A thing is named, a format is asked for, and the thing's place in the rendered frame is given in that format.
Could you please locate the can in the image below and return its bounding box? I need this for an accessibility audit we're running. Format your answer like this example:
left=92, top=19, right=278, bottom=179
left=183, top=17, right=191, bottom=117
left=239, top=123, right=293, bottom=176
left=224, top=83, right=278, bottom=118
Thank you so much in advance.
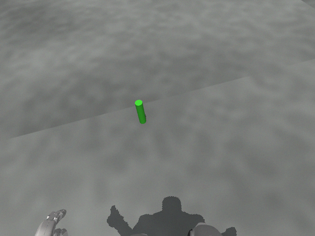
left=135, top=100, right=146, bottom=124

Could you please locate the left robot hand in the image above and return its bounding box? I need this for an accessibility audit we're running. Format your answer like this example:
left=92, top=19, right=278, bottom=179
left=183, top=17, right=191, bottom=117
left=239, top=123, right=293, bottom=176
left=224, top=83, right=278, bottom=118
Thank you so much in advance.
left=35, top=209, right=68, bottom=236

